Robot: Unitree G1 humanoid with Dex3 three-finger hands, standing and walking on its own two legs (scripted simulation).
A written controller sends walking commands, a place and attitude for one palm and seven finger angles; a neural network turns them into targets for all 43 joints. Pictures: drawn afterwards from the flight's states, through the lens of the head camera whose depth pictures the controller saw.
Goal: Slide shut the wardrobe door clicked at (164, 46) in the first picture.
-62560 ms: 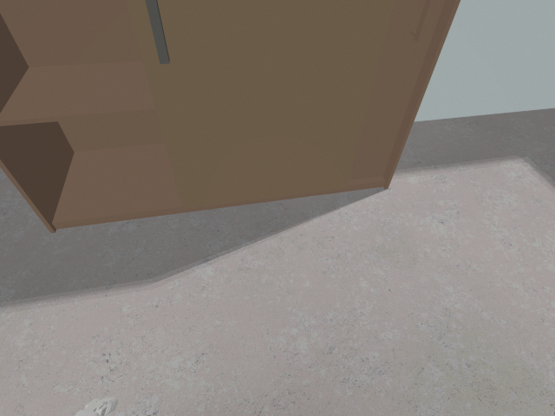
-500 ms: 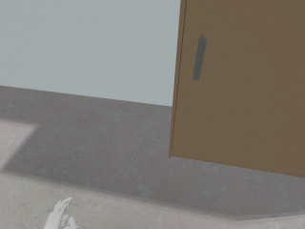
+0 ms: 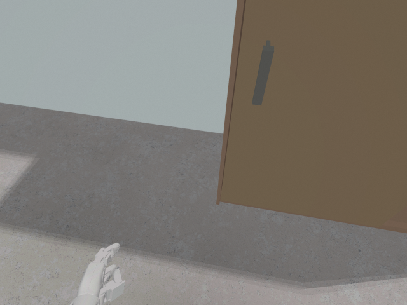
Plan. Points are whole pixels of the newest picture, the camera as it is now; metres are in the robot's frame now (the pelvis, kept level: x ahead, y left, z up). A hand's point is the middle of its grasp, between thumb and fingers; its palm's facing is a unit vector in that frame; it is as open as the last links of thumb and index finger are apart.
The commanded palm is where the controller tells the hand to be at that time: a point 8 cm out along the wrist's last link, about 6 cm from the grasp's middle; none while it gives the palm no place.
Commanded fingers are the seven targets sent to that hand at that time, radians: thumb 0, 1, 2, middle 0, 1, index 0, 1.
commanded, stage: stop stepping back and stand still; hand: right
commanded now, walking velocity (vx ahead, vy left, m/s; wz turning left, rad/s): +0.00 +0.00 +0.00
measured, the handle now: (262, 73) +0.71 -0.13 +0.09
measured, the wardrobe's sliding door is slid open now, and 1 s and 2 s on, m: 0.00 0.00 0.00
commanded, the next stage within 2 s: let the arm hang, fingers relaxed in 0.08 s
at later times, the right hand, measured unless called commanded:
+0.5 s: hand out of the picture +0.02 -0.20 -0.17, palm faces -0.04 +0.98 -0.18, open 7.2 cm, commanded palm none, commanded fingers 0.00 -0.90 -0.90 0.20 0.30 0.20 0.30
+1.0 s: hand out of the picture +0.00 -0.24 -0.15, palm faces +0.00 +0.95 -0.30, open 7.3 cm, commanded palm none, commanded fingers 0.00 -0.90 -0.90 0.20 0.30 0.20 0.30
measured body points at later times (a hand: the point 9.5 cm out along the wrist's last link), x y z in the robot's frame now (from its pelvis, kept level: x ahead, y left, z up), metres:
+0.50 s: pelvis -0.04 -0.02 +0.00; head -0.02 -0.03 +0.45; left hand +0.04 +0.25 -0.13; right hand +0.03 -0.25 -0.15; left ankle +0.01 +0.10 -0.74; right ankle -0.03 -0.12 -0.74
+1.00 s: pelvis -0.03 -0.02 +0.01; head -0.02 +0.00 +0.46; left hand +0.00 +0.23 -0.15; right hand +0.00 -0.29 -0.13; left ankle +0.01 +0.10 -0.74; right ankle -0.03 -0.12 -0.74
